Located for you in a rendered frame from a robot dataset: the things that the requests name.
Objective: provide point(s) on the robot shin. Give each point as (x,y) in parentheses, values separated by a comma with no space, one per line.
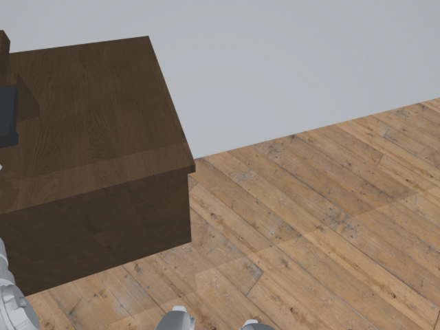
(179,308)
(250,321)

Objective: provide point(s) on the counter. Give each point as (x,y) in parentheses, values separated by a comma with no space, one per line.
(100,175)

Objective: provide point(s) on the left robot upper arm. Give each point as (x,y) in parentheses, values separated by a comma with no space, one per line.
(16,313)

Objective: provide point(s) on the robot right shin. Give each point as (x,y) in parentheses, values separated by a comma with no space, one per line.
(250,321)

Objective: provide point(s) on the robot left shin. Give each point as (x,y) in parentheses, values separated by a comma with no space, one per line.
(179,308)

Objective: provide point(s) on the robot left forearm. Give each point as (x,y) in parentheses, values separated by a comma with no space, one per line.
(6,277)

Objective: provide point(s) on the tap lever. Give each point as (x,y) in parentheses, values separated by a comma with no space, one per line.
(8,116)

